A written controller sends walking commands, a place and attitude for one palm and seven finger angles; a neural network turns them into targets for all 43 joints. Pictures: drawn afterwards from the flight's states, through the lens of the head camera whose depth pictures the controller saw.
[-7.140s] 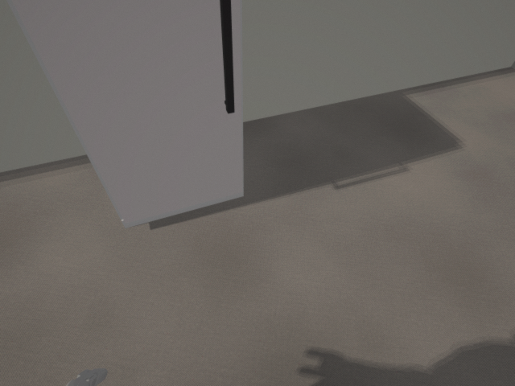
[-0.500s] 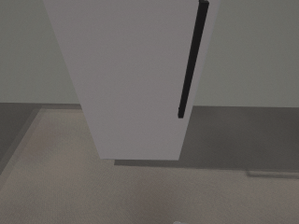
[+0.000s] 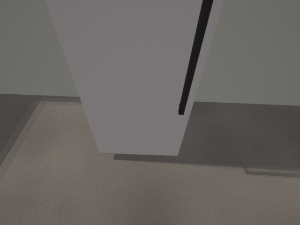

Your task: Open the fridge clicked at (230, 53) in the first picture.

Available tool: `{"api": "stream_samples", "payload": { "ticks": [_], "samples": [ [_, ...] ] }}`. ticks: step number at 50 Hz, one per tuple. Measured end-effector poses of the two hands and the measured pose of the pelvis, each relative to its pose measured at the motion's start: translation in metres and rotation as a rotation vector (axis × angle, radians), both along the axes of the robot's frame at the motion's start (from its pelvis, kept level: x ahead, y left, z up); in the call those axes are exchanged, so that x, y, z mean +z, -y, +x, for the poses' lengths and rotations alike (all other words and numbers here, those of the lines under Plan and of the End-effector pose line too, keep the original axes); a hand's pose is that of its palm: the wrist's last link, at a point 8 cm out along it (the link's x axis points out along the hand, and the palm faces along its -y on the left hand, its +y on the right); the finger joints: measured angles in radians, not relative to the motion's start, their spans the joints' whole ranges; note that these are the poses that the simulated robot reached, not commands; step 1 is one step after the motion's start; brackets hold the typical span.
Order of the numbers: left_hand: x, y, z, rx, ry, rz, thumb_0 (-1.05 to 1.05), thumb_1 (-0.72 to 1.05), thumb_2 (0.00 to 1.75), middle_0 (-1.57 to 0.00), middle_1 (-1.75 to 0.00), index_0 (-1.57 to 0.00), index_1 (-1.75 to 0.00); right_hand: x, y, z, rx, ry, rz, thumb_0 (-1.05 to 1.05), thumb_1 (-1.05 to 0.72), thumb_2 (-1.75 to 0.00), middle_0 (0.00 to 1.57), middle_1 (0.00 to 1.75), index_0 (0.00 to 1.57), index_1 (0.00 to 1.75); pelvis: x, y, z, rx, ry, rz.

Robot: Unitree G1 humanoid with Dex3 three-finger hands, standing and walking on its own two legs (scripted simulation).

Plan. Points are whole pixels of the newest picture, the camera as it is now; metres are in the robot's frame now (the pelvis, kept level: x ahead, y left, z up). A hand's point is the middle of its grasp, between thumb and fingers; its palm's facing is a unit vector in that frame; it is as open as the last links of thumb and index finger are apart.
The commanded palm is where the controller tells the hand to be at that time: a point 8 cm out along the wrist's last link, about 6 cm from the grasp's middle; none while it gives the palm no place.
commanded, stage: look again from close up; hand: right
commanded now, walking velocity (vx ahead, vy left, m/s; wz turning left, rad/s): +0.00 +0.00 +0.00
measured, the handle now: (190, 66) +0.66 -0.12 +0.07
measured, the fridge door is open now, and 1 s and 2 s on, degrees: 0 0 0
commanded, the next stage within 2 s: shuffle to correct the standing spot in 1.16 s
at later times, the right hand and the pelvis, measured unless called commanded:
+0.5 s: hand out of the picture +0.06 -0.17 -0.17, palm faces -0.01 +0.98 -0.20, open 7.3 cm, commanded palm none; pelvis +0.04 +0.01 +0.00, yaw +1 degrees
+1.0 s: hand out of the picture +0.07 -0.18 -0.17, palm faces +0.01 +0.98 -0.22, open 7.4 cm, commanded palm none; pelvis +0.05 +0.01 +0.00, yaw +0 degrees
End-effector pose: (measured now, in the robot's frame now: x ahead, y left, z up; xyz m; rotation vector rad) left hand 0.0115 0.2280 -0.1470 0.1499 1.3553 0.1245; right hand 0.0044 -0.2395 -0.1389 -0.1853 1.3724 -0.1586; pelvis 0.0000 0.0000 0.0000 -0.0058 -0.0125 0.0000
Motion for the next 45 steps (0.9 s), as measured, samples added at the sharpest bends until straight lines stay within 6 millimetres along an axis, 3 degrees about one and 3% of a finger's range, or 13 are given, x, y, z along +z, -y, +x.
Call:
{"api": "stream_samples", "payload": {
  "ticks": [11,32,45],
  "samples": [
    [0.002,0.000,-0.005,0.029,-0.064,0.008,0.01,0.91,0.89,-0.20,-0.30,-0.20,-0.30,-0.005,-0.019,0.021,0.009,-0.011,0.040,0.00,-0.91,-0.89,0.20,0.30,0.20,0.30,0.001,-0.003,0.019,0.009,-0.007,0.000],
    [0.003,-0.006,0.051,0.009,0.014,0.018,0.01,0.91,0.89,-0.20,-0.30,-0.20,-0.30,-0.002,-0.015,0.058,0.013,0.026,0.016,0.00,-0.91,-0.89,0.20,0.30,0.20,0.30,0.002,-0.006,0.046,0.012,-0.007,-0.001],
    [0.005,-0.011,0.062,-0.002,0.018,0.027,0.01,0.91,0.89,-0.20,-0.30,-0.20,-0.30,-0.001,-0.014,0.060,0.006,0.018,0.009,0.00,-0.91,-0.89,0.20,0.30,0.20,0.30,0.002,-0.008,0.053,0.011,-0.005,-0.002]
  ]
}}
